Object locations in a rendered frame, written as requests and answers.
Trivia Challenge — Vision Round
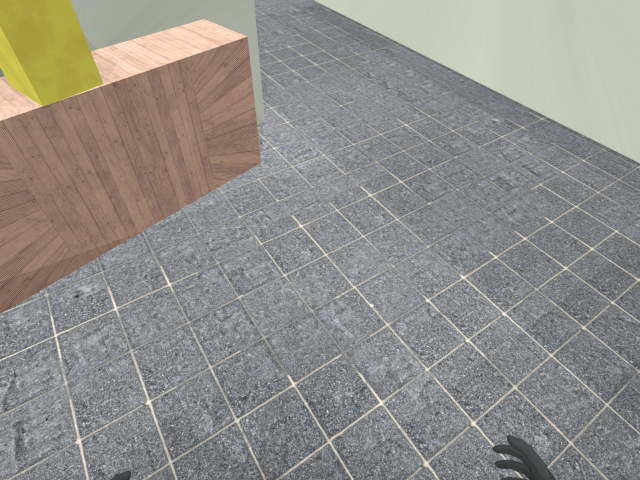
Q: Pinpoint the pedestal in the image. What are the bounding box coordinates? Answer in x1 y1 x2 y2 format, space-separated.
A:
0 19 261 314

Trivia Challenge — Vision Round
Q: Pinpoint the robot right hand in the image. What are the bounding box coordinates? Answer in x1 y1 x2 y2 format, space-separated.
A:
493 435 556 480

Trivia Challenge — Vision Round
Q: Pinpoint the carton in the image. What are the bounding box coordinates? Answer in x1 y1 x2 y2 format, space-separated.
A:
0 0 103 107

